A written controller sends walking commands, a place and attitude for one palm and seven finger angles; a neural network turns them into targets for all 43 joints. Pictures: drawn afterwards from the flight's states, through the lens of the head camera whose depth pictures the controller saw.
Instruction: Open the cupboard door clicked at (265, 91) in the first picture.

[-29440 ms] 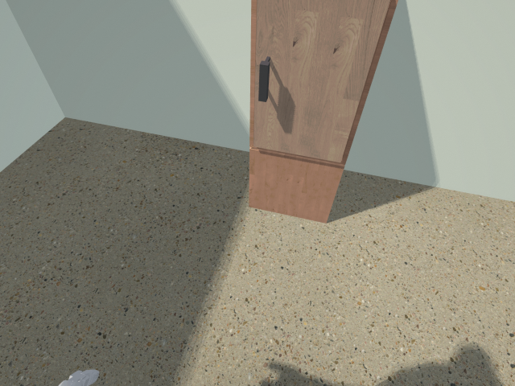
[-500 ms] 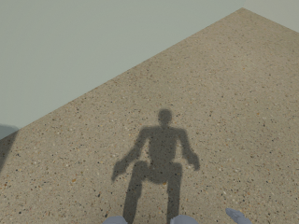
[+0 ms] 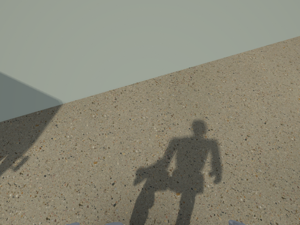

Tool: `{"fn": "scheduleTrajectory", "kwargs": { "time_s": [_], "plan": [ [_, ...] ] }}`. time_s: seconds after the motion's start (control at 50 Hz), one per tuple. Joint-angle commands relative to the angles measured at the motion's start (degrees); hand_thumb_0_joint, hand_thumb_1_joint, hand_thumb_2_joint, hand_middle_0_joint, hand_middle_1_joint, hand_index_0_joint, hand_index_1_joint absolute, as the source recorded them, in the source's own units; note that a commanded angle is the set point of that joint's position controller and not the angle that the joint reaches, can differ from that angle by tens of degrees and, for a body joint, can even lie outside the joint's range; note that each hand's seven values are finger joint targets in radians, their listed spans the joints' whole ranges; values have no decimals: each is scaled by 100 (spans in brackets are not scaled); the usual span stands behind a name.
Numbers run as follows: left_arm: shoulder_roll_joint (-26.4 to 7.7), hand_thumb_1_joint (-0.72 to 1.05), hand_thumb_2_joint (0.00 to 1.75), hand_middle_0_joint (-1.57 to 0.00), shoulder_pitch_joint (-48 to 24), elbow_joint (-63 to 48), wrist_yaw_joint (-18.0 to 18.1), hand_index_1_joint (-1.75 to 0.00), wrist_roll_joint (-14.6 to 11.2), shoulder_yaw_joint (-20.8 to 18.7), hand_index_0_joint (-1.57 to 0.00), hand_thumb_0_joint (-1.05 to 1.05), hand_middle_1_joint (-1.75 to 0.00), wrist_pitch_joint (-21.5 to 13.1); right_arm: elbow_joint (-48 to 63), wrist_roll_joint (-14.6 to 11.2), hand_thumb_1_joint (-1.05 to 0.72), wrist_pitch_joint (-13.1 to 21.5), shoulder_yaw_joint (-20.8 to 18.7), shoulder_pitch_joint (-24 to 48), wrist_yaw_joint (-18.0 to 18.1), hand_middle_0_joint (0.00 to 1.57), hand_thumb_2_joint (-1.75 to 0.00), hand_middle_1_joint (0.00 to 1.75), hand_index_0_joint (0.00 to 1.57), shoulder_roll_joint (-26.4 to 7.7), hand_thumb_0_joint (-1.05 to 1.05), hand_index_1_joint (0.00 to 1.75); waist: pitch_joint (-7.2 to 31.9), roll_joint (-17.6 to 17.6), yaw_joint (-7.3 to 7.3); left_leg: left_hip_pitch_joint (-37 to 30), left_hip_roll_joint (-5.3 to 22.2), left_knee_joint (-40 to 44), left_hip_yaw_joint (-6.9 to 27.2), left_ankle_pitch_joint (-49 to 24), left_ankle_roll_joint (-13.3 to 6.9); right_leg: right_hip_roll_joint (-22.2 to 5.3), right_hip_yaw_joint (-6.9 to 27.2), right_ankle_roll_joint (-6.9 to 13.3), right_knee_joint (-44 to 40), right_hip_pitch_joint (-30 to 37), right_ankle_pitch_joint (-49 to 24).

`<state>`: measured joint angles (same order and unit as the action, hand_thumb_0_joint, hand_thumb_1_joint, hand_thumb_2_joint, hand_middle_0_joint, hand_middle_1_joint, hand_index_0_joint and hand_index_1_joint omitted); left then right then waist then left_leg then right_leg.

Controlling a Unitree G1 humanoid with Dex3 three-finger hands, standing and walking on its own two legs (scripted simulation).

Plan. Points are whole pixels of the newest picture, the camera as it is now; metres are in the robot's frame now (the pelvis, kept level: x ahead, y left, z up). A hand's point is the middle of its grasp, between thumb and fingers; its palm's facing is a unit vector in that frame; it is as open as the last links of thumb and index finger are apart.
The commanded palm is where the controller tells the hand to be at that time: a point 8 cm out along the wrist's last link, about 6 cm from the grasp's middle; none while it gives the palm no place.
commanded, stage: turn to face it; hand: left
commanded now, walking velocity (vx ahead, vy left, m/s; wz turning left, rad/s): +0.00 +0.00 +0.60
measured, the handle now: out of the picture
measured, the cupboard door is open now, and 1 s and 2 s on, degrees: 50 50 50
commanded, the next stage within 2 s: none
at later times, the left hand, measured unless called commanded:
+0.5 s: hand out of the picture +0.04 +0.16 -0.14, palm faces +0.29 -0.92 -0.28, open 7.4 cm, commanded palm none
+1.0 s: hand out of the picture +0.00 +0.19 -0.14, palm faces +0.56 -0.78 -0.28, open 7.4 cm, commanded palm none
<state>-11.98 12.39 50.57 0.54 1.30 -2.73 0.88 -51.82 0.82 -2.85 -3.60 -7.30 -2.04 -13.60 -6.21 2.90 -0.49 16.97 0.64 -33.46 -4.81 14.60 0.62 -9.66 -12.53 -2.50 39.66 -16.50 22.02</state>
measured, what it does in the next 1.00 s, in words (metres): steps on the spot, turning left: right foot, then left foot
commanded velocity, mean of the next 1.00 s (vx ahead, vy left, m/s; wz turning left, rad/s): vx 0.00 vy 0.00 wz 0.60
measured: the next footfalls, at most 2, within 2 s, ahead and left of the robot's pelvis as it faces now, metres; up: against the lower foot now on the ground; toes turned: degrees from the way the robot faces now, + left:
right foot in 0.32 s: +0.07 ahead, -0.16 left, +0.00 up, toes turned +8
left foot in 0.66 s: +0.02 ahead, +0.08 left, +0.00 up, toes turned +29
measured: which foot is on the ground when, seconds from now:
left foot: down 0.00-0.32, up 0.34-0.64, down 0.66-1.00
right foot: up 0.00-0.30, down 0.32-0.66, up 0.68-1.00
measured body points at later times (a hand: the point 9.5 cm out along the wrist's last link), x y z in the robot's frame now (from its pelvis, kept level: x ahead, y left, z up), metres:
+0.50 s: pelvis +0.01 -0.06 +0.01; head +0.07 -0.05 +0.46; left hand +0.03 +0.21 -0.12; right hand +0.17 -0.29 -0.13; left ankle -0.03 +0.07 -0.65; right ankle +0.03 -0.17 -0.72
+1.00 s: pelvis +0.03 -0.06 +0.01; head +0.08 -0.02 +0.46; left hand -0.03 +0.23 -0.12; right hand +0.23 -0.22 -0.13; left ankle -0.02 +0.06 -0.72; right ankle +0.11 -0.19 -0.69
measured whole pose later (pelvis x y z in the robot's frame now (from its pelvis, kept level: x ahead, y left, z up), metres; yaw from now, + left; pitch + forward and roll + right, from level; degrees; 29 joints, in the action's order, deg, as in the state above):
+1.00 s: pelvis +0.03 -0.06 +0.01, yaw +35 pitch +2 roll -1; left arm -15.2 6.9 50.0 0.6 1.0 -4.2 2.9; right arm -52.8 1.6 -2.4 -3.1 -10.1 -0.5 -11.9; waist -5.5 -0.1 -0.8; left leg 18.2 -1.0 -29.4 5.5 13.1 0.1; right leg -2.8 -0.2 -4.6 46.8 -22.8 24.4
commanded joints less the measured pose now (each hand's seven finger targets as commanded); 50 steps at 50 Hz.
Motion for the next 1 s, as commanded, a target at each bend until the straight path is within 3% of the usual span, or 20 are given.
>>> {"fn": "scheduleTrajectory", "kwargs": {
  "time_s": [0.0, 0.02, 0.08, 0.2, 0.26, 0.28, 0.3, 0.32, 0.36, 0.4, 0.52, 0.6, 0.62, 0.64, 0.66, 0.7, 0.74, 0.78, 0.9, 0.98],
  "plan": [
    [-739, 90, 90, -20, -739, -749, 93, -30, -12, -216, -20, 0, -30, 56, 105, 77, -90, 150, -377, -1218, 211, 20, -90, 30, 20, -1482, 0, 30, 1218, -1509, -603, -1587, 2239, 1163, 2828, -3202, -1501, 271, 1107, -205, 2565, -1944, 1435],
    [-676, 90, 90, -20, -769, -652, 84, -30, -36, -238, -20, 0, -30, 59, 165, 81, -90, 166, -354, -932, 277, 20, -90, 30, 20, -1377, 0, 30, 1007, -1718, -443, -1208, 1944, 1198, 2579, -2827, -1359, 275, 1254, -204, 2682, -1945, 1070],
    [-666, 90, 90, -20, -456, -381, 0, -30, -44, -247, -20, 0, -30, 96, 308, 71, -90, 212, -247, -322, 311, 20, -90, 30, 20, -1093, 0, 30, 830, -1273, -75, -835, 1354, 1227, 1853, -2551, -981, 377, 1240, -246, 2376, -1555, 317],
    [-594, 90, 90, -20, -359, -419, -13, -30, -73, -226, -20, 0, -30, 70, 334, 91, -90, 144, -315, -186, 267, 20, -90, 30, 20, -1179, 0, 30, 889, -1383, -40, -417, 1098, 1152, 2000, -1742, -894, 795, 996, -168, 529, -489, 260],
    [-771, 90, 90, -20, 309, -294, 23, -30, -78, -283, -20, 0, -30, -35, 457, 22, -90, 92, -330, 138, 250, 20, -90, 30, 20, -1064, 0, 30, 987, -1043, 310, 478, 728, 515, 1999, -1094, -565, 814, 978, -100, -1292, 1009, -793],
    [-1224, 90, 90, -20, 544, -263, 82, -30, 8, -379, -20, 0, -30, -112, 548, -38, -90, 87, -293, 94, 214, 20, -90, 30, 20, -704, 0, 30, 1039, 279, 415, 1401, 93, -554, 1383, 250, -154, -348, 2187, 209, -2265, 1771, -772],
    [-1642, 90, 90, -20, 511, -311, 108, -30, 57, -424, -20, 0, -30, -121, 707, -33, -90, 106, -242, 133, 177, 20, -90, 30, 20, -477, 0, 30, 916, 1655, 441, 1906, -519, -2135, 610, 2137, 171, -1804, 3474, 923, -2591, 1531, -1473],
    [-1476, 90, 90, -20, 382, -362, 131, -30, 8, -352, -20, 0, -30, -129, 654, 23, -90, 67, -278, 140, 159, 20, -90, 30, 20, -681, 0, 30, 825, 1300, 350, 1777, -172, -3157, 931, 2044, 102, -1793, 3152, 1183, -2408, 982, -1694],
    [-1039, 90, 90, -20, -170, -473, 161, -30, -20, -251, -20, 0, -30, -102, 458, 18, -90, -25, -275, 121, 122, 20, -90, 30, 20, -609, 0, 30, 590, 1160, 56, 1785, 95, -3867, 804, 1381, 199, -1152, 2169, 1053, -2086, 753, -2389],
    [-913, 90, 90, -20, -195, -501, 145, -30, -4, -206, -20, 0, -30, -134, 399, 5, -90, -52, -202, 130, 59, 20, -90, 30, 20, -440, 0, 30, 603, 1023, 8, 1573, 98, -3371, 496, 1144, 300, -849, 1379, 899, -1917, 834, -3172],
    [-1234, 90, 90, -20, 293, -279, 131, -30, 35, -327, -20, 0, -30, -141, 478, -38, -90, 9, -83, 519, 6, 20, -90, 30, 20, -250, 0, 30, 759, 831, 295, 886, -21, -1233, -72, 1174, 258, -1055, 990, 908, -1529, 1393, -3899],
    [-1256, 90, 90, -20, 183, -259, 69, -30, -27, -386, -20, 0, -30, -95, 414, -9, -90, 77, -123, 58, 40, 20, -90, 30, 20, -469, 0, 30, 885, 611, 2, -386, -88, 341, -153, 124, 87, -988, 564, 487, -703, 781, -3308],
    [-1142, 90, 90, -20, 108, -326, 43, -30, -63, -373, -20, 0, -30, -71, 340, 16, -90, 124, -214, -336, 54, 20, -90, 30, 20, -806, 0, 30, 1130, -160, -245, -1354, 383, 798, 437, -910, -155, -794, 289, 185, 181, -9, -2562],
    [-726, 90, 90, -20, 10, -546, 2, -30, -86, -265, -20, 0, -30, -47, 314, 67, -90, 152, -388, -774, 85, 20, -90, 30, 20, -1455, 0, 30, 1342, -2009, -472, -2167, 2025, 1036, 2657, -2911, -965, 91, 133, -272, 1620, -1552, 947],
    [-749, 90, 90, -20, -418, -758, 38, -30, -28, -204, -20, 0, -30, 20, 192, 64, -90, 106, -413, -1144, 143, 20, -90, 30, 20, -1687, 0, 30, 1268, -1685, -627, -1767, 2505, 1177, 3019, -3057, -1541, 252, 819, -203, 2345, -1820, 1778],
    [-735, 90, 90, -20, -678, -610, 69, -30, -31, -248, -20, 0, -30, 69, 278, 72, -90, 151, -350, -786, 283, 20, -90, 30, 20, -1403, 0, 30, 1079, -1646, -446, -1186, 1934, 1305, 2749, -2263, -1327, 265, 1313, -188, 2878, -1959, 1030],
    [-730, 90, 90, -20, -408, -398, -1, -30, -14, -265, -20, 0, -30, 85, 396, 58, -90, 203, -251, -285, 312, 20, -90, 30, 20, -1136, 0, 30, 962, -1308, -119, -861, 1437, 1367, 2101, -1984, -1023, 298, 1365, -218, 2804, -1708, 292],
    [-714, 90, 90, -20, -261, -308, -16, -30, -24, -268, -20, 0, -30, 96, 385, 46, -90, 229, -220, -233, 307, 20, -90, 30, 20, -1072, 0, 30, 1006, -1101, -34, -868, 1257, 1355, 1867, -2055, -957, 377, 1315, -240, 2512, -1508, 109],
    [-636, 90, 90, -20, -545, -476, -3, -30, -53, -222, -20, 0, -30, 86, 294, 80, -90, 176, -296, -371, 268, 20, -90, 30, 20, -1133, 0, 30, 940, -1171, -125, -664, 1135, 1308, 2188, -1674, -984, 672, 1187, -217, 1066, -925, 290],
    [-678, 90, 90, -20, -145, -428, 22, -30, -91, -224, -20, 0, -30, 9, 363, 55, -90, 106, -344, -118, 254, 20, -90, 30, 20, -1126, 0, 30, 1000, -1309, 73, -53, 885, 902, 2376, -1741, -796, 977, 1026, -123, -506, 318, -232]
  ]
}}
